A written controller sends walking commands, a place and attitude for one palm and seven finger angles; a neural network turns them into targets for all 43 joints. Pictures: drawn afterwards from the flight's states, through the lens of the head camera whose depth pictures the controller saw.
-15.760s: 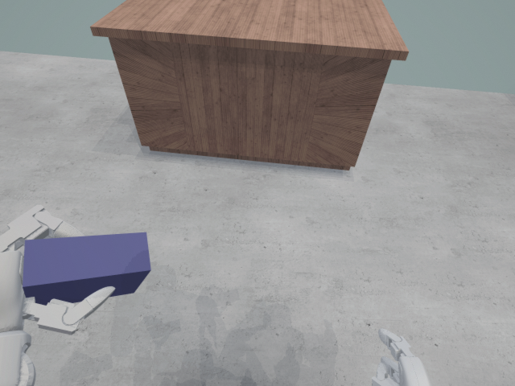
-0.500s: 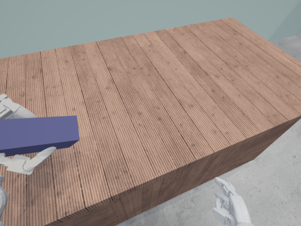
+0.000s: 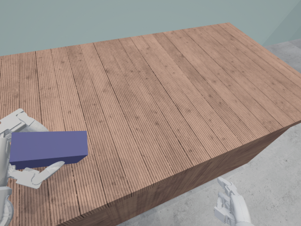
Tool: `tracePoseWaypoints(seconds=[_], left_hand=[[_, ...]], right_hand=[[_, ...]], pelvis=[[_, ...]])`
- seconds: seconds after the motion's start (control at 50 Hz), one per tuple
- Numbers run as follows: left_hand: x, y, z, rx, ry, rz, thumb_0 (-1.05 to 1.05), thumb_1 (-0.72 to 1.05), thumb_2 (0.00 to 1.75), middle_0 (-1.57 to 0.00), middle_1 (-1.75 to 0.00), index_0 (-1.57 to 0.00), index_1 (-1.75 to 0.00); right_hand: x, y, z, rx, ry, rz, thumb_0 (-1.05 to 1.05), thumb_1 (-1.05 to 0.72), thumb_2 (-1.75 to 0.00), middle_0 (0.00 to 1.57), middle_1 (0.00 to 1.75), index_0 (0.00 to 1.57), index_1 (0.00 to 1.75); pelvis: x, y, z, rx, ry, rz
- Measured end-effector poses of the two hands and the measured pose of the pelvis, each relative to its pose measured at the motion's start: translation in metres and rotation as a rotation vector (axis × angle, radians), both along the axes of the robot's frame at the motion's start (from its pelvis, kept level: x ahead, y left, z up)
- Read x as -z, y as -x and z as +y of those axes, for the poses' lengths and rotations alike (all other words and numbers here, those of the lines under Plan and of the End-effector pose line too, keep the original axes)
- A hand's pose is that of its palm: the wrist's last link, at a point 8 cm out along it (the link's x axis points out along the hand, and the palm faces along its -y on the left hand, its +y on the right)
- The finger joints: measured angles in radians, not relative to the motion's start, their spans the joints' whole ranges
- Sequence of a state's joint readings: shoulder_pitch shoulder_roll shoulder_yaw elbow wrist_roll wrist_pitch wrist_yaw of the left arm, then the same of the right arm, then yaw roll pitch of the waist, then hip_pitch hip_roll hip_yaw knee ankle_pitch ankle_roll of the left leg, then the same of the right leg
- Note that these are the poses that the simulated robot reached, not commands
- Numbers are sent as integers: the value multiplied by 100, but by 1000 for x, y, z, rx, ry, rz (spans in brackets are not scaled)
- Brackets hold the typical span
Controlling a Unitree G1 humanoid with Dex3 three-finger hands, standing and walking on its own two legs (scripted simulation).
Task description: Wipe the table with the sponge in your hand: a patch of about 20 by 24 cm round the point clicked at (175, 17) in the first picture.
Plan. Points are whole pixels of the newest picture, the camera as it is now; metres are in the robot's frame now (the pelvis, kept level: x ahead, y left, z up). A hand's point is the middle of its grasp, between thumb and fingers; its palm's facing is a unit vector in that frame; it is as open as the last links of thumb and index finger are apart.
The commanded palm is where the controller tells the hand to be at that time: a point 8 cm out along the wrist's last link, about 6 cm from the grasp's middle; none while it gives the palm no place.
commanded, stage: come to a stop and stand still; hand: left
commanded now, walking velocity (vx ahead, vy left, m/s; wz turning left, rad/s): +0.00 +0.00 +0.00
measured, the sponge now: (61, 149) +0.23 +0.21 +0.13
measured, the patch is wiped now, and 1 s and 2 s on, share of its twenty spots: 0.00 0.00 0.00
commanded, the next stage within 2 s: look again from close up in 0.08 s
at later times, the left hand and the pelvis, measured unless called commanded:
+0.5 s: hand (27, 155) +0.21 +0.26 +0.15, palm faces +0.37 -0.84 -0.39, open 9.3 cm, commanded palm +0.15 +0.29 +0.17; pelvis -0.01 +0.00 +0.00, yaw +0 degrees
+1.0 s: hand (27, 152) +0.21 +0.26 +0.15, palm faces +0.40 -0.83 -0.38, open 9.3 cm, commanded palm +0.16 +0.28 +0.17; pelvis +0.00 +0.00 +0.00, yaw +1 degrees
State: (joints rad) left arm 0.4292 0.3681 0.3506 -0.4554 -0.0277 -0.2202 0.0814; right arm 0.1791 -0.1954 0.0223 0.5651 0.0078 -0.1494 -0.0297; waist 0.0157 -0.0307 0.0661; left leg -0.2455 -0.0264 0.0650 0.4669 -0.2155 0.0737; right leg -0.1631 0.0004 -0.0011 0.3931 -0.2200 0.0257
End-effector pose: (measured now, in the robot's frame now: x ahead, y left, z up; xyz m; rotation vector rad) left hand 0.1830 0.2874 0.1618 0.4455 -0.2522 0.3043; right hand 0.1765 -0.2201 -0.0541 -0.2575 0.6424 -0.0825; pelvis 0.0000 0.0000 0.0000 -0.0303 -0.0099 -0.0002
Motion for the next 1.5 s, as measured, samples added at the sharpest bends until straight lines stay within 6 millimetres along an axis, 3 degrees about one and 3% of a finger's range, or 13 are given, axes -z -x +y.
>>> tracePoseWaypoints(seconds=[0.12,0.3,0.56,0.6,0.66,0.7,0.78,0.84,1.0,1.2,1.5], left_hand=[[1,8,7,-23,2,16,-1,-42,104,-81,-138,-81,-138],[1,16,11,-54,21,7,-1,-43,104,-81,-139,-81,-138],[2,14,8,-37,-1,32,-1,-43,104,-81,-139,-81,-139],[-13,6,18,-22,-138,-16,-1,-43,104,-81,-138,-81,-138],[-23,-6,37,-67,-126,-94,-1,-43,104,-81,-138,-81,-138],[-22,-6,33,-73,-88,-101,-1,-43,104,-81,-139,-81,-138],[-10,1,4,15,-45,-48,-1,-42,104,-80,-139,-81,-139],[1,8,-7,59,-29,1,-1,-42,104,-80,-139,-81,-139],[0,10,11,-53,-11,-30,-1,-43,104,-81,-138,-81,-138],[-2,2,-3,-13,29,-43,-1,-43,104,-81,-139,-81,-139],[-1,12,3,-40,16,1,-1,-43,104,-81,-139,-81,-139]], right_hand=[[-1,-5,10,-24,-7,-2,1,-90,-90,21,30,21,30],[5,4,17,-40,-7,34,1,-90,-90,21,30,21,30],[11,21,8,2,-9,65,1,-90,-90,21,30,21,30],[13,23,7,-44,23,81,1,-90,-90,21,30,21,30],[16,25,5,-62,11,94,1,-90,-90,21,30,21,30],[14,25,3,-47,-11,67,1,-90,-90,21,30,21,30],[13,26,0,-9,-32,32,1,-90,-90,21,30,21,30],[13,26,-1,6,-23,41,1,-90,-90,21,30,21,30],[11,13,0,-26,5,59,1,-90,-90,21,30,21,30],[-2,-9,4,-33,-1,-13,1,-90,-90,21,30,21,30],[7,9,4,-15,3,53,1,-90,-90,21,30,21,30]], pelvis=[[0,2,2,-4,1,-4],[0,7,6,-9,1,-9],[-1,8,4,-9,3,-5],[1,12,1,-19,6,11],[2,15,-1,-5,-1,16],[3,15,1,6,-7,16],[4,10,5,13,-11,15],[4,7,3,5,-10,12],[2,2,-3,-9,-4,1],[0,0,-3,-2,-1,-2],[-1,4,-1,-8,0,-6]])
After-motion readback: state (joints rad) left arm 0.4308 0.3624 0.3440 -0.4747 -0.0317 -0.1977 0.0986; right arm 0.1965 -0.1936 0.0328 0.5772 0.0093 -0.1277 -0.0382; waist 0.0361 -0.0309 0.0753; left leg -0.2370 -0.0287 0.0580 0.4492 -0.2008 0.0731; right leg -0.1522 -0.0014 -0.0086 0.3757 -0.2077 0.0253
